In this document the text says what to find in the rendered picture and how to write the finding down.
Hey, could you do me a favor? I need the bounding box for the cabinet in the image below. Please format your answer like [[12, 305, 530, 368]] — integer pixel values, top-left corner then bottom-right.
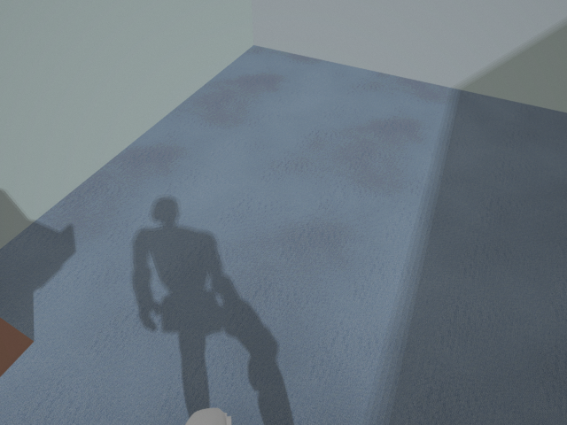
[[0, 318, 34, 377]]

